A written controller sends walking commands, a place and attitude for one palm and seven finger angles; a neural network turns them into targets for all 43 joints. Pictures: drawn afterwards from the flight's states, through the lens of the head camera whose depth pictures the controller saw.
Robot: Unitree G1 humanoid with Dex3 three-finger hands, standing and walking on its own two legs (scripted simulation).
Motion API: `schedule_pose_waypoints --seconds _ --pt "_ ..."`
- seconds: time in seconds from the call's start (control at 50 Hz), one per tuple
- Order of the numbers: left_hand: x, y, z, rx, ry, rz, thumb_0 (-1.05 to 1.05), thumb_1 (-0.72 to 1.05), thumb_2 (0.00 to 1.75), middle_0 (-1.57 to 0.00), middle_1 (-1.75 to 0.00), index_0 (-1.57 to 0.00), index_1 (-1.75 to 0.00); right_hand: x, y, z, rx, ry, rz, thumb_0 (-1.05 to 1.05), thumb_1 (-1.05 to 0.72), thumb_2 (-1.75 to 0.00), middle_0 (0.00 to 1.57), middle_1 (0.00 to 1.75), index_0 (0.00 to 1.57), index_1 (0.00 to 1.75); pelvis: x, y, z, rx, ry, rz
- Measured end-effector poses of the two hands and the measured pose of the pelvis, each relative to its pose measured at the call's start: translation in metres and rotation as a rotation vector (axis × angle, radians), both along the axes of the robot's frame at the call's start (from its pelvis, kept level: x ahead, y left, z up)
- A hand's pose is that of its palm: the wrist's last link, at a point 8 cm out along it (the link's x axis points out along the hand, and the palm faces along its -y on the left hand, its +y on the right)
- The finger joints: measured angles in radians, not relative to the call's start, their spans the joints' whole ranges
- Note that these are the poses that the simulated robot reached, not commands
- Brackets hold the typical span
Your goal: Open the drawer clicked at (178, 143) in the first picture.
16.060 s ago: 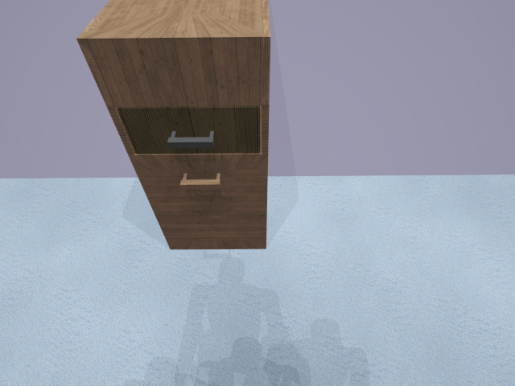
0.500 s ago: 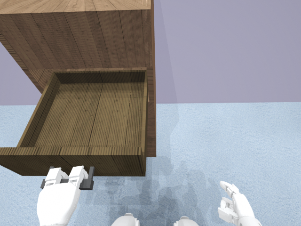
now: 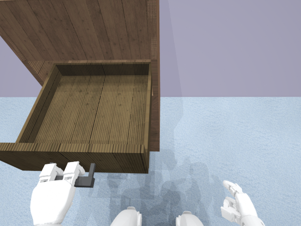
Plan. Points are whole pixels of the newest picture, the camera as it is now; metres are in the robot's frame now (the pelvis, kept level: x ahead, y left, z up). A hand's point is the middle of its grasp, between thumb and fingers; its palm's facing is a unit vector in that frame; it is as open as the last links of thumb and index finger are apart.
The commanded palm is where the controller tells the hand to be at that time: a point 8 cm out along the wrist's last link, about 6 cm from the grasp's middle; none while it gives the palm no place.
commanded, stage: open the thumb to release the handle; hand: left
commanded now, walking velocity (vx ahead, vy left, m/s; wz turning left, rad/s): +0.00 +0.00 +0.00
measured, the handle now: (70, 173) +0.24 +0.23 +0.00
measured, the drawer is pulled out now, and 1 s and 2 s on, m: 0.30 0.30 0.30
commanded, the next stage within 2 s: lift the hand off the handle in 0.36 s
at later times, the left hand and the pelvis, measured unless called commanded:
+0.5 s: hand (67, 199) +0.19 +0.23 -0.02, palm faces -0.01 -0.07 -1.00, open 13.4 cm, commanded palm +0.17 +0.22 +0.03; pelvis -0.02 +0.00 +0.01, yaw +1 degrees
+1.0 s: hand (66, 196) +0.19 +0.23 -0.02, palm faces -0.05 -0.08 -1.00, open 13.6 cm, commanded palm +0.18 +0.23 +0.05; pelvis -0.03 +0.00 +0.02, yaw +1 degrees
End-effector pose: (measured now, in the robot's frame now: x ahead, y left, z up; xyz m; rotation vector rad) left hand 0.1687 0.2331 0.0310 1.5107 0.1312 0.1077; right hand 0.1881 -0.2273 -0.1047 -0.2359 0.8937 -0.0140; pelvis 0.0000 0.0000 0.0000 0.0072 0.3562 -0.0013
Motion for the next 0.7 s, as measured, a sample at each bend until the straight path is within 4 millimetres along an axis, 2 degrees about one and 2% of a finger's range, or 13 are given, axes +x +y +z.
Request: schedule_pose_waypoints --seconds 0.12,0.32,0.4,0.52,0.7 --pt "0.000 -0.002 0.002 -0.017 0.008 0.032 -0.01 0.47 0.71 -0.33 -1.29 -0.38 -1.29 -0.004 0.003 0.006 0.004 0.001 -0.009 0.01 -0.91 -0.90 0.20 0.30 0.20 0.30 -0.004 0.000 0.006 -0.003 -0.022 0.009" --pt "-0.001 -0.001 0.003 -0.018 0.017 0.023 0.00 -0.12 0.46 -0.31 -1.24 -0.34 -1.24 -0.011 0.000 0.020 -0.003 -0.040 -0.018 0.01 -0.91 -0.90 0.20 0.30 0.20 0.30 -0.010 -0.001 0.011 -0.008 -0.049 0.012" --pt "-0.002 -0.002 0.002 -0.020 0.012 0.025 0.00 -0.30 0.38 -0.29 -1.21 -0.33 -1.22 -0.015 -0.003 0.022 -0.009 -0.043 -0.021 0.01 -0.91 -0.90 0.20 0.30 0.20 0.30 -0.014 0.000 0.011 -0.009 -0.056 0.012" --pt "-0.002 -0.003 0.001 -0.016 0.006 0.032 -0.01 -0.44 0.33 -0.28 -1.19 -0.32 -1.21 -0.022 -0.003 0.020 -0.012 -0.034 -0.022 0.01 -0.91 -0.90 0.20 0.30 0.20 0.30 -0.017 0.001 0.011 -0.011 -0.060 0.016" --pt "0.002 -0.003 0.000 -0.007 0.005 0.023 -0.01 -0.48 0.30 -0.29 -1.20 -0.32 -1.21 -0.031 0.000 0.016 -0.011 -0.010 -0.026 0.01 -0.91 -0.90 0.20 0.30 0.20 0.30 -0.021 0.000 0.012 -0.011 -0.062 0.021"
